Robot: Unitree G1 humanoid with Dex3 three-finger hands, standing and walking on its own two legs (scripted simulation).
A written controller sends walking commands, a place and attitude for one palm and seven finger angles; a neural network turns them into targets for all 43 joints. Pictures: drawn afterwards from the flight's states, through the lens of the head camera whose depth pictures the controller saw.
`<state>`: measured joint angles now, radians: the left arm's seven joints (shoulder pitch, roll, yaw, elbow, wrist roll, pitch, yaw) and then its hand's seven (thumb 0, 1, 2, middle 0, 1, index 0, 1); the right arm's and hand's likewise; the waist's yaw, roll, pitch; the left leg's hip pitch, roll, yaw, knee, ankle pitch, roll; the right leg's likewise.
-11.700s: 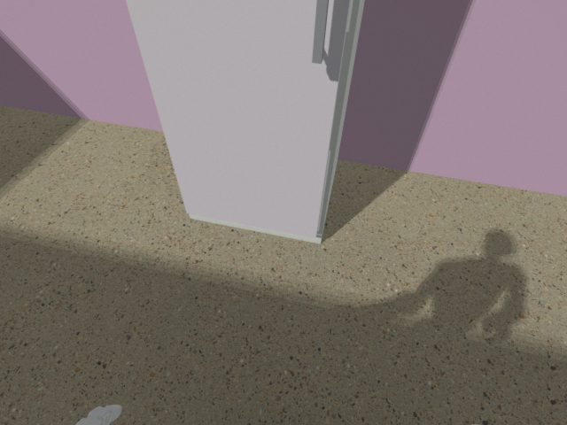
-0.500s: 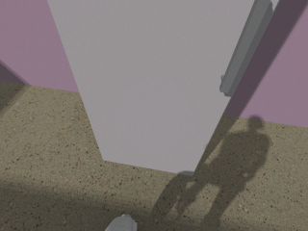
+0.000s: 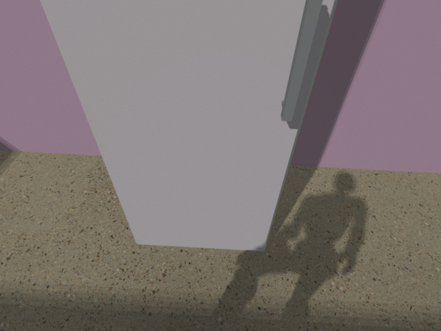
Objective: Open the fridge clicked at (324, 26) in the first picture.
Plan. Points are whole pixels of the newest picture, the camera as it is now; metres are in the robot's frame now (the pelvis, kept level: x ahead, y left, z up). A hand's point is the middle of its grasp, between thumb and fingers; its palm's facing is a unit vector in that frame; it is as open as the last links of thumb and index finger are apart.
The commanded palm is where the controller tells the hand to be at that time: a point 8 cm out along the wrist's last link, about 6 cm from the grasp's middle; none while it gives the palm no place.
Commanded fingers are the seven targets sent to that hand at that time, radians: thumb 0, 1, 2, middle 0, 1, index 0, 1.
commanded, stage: come to a stop and stand still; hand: right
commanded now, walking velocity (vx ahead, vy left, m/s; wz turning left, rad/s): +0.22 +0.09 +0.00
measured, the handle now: (297, 56) +0.59 -0.13 +0.25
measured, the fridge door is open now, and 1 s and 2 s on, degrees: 0 0 0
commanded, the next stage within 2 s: look again from close up in 1.48 s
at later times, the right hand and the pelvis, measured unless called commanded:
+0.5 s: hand out of the picture -0.03 -0.18 -0.15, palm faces -0.04 +0.99 -0.15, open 7.4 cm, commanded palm none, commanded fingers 0.00 -0.90 -0.90 0.20 0.30 0.20 0.30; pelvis -0.05 -0.01 +0.02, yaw +2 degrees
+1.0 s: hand out of the picture -0.01 -0.12 -0.17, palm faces +0.04 +0.99 -0.15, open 7.3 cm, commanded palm none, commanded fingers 0.00 -0.90 -0.90 0.20 0.30 0.20 0.30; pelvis +0.00 +0.03 +0.01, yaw +2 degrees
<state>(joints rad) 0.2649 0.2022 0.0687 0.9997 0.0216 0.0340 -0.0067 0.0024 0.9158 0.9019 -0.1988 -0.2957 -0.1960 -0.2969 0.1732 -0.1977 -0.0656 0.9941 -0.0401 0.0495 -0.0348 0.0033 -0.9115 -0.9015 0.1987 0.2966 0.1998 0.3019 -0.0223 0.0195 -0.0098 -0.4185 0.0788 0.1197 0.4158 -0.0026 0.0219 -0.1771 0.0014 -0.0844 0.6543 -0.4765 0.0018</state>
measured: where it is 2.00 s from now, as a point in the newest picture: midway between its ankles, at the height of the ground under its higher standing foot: outside the picture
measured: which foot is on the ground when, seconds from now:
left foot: down 0.00-0.02, up 0.04-0.58, down 0.60-1.00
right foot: up 0.00-0.00, down 0.02-0.62, up 0.64-0.90, down 0.92-1.00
